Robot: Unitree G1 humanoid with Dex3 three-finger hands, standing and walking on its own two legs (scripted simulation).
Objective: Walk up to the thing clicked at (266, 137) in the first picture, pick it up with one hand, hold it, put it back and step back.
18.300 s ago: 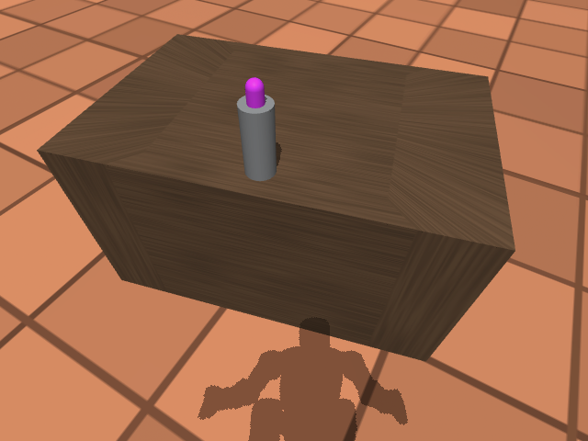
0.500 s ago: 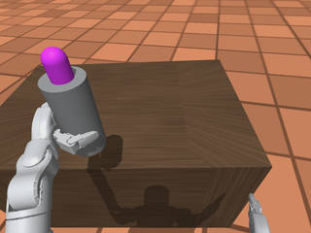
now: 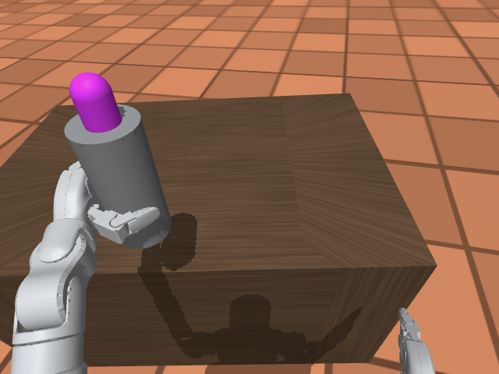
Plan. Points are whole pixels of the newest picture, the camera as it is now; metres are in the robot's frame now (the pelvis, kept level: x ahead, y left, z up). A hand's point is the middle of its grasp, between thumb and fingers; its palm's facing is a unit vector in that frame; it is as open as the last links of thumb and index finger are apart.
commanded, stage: hold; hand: left
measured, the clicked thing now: (121, 167) +0.32 +0.16 +0.24
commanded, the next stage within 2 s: crouch in 0.24 s
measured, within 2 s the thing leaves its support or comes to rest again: neither
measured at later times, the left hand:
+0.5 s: hand (127, 194) +0.32 +0.17 +0.19, palm faces +0.16 -0.99 -0.01, open 11.3 cm
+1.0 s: hand (140, 200) +0.39 +0.20 +0.10, palm faces +0.18 -0.98 -0.01, open 11.3 cm
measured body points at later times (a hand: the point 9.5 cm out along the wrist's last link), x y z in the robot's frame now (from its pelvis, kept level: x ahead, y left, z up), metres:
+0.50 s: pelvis +0.00 +0.00 +0.00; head -0.03 -0.03 +0.45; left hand +0.31 +0.23 +0.19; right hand +0.16 -0.25 -0.08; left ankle -0.01 +0.14 -0.73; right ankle +0.01 -0.14 -0.73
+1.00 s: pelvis -0.02 +0.00 -0.01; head +0.00 +0.00 +0.44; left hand +0.38 +0.25 +0.11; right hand +0.14 -0.27 -0.07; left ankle -0.01 +0.14 -0.73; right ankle +0.01 -0.14 -0.73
